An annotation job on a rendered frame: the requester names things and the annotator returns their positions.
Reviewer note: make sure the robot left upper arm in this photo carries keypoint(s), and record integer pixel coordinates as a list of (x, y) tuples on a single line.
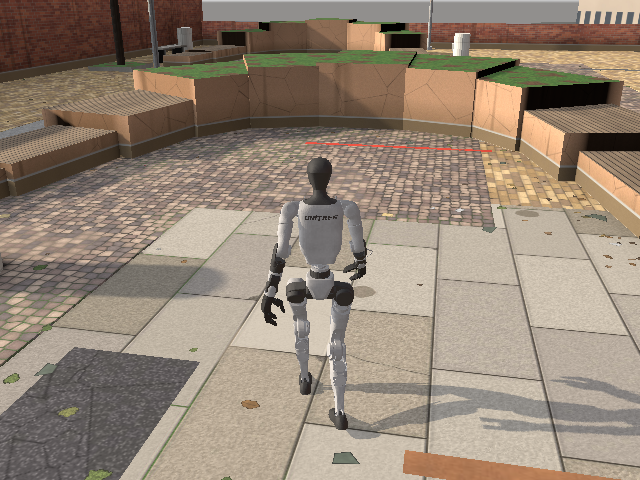
[(287, 213)]

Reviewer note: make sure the robot right upper arm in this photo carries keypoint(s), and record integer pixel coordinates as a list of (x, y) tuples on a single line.
[(351, 211)]

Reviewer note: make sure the right robot forearm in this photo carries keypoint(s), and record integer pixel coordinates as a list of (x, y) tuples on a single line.
[(360, 258)]

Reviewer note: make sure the left robot forearm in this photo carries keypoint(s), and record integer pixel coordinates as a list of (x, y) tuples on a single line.
[(275, 274)]

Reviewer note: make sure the right robot hand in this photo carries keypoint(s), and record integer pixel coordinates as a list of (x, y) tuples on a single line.
[(360, 273)]

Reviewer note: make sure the left robot hand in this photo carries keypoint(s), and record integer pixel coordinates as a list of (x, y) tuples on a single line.
[(266, 308)]

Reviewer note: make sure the left robot thigh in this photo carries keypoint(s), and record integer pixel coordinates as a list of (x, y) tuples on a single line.
[(296, 295)]

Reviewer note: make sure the right robot shin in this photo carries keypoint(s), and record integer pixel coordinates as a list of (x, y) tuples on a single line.
[(338, 376)]

